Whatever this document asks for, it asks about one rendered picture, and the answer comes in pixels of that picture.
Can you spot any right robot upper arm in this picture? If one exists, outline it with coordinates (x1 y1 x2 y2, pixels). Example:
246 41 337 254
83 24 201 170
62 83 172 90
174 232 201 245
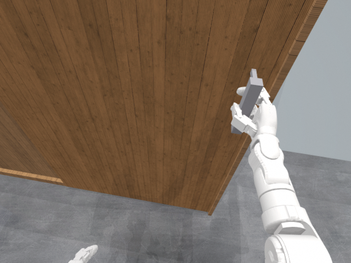
264 234 331 263

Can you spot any robot right hand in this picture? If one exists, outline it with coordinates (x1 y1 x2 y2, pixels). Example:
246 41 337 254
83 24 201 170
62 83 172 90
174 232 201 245
230 87 278 141

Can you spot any wardrobe door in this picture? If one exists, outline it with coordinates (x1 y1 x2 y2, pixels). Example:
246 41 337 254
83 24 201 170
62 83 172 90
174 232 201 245
0 0 314 212
0 101 59 178

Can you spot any right robot forearm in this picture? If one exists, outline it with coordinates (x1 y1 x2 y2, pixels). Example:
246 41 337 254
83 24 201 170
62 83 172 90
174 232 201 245
248 134 332 263

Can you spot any handle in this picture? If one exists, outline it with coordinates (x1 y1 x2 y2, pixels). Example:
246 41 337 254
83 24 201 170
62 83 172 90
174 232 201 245
231 69 263 134

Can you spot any robot left hand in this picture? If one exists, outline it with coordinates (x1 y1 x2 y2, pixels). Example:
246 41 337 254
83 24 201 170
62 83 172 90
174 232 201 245
68 245 98 263

